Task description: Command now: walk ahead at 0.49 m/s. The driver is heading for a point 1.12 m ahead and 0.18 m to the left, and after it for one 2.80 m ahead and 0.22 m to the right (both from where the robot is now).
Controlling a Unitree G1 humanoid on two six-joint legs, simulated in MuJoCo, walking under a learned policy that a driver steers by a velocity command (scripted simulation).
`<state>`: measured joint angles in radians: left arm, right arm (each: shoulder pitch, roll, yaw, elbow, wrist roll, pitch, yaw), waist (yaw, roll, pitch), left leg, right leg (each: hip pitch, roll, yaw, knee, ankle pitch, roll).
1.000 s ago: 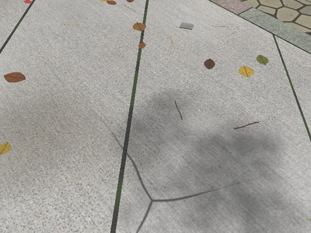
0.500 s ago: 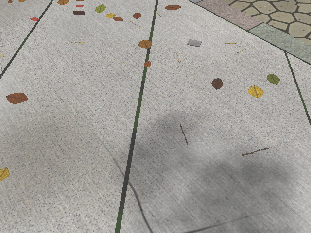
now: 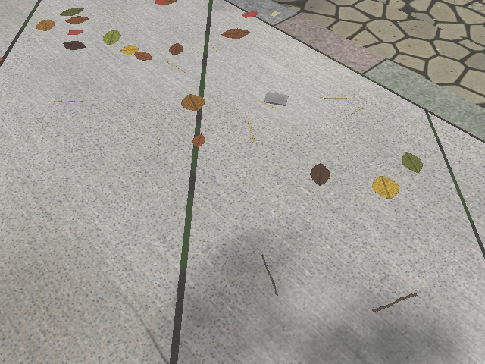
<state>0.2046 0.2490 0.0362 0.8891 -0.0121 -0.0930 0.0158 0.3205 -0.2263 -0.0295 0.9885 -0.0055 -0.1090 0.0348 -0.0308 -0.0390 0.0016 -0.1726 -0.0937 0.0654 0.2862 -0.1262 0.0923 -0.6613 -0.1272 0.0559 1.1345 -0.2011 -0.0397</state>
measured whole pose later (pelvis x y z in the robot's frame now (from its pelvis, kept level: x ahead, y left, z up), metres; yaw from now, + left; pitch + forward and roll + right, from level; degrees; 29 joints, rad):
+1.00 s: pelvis +0.55 +0.00 -0.01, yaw +15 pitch +2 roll +0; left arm 0.23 0.26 0.04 0.88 -0.01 -0.13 0.00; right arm 0.20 -0.26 -0.08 0.81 0.01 -0.07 0.03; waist 0.00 -0.01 0.04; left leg -0.39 -0.10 0.01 0.51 -0.16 0.11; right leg -0.40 -0.04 0.03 1.23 -0.39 -0.02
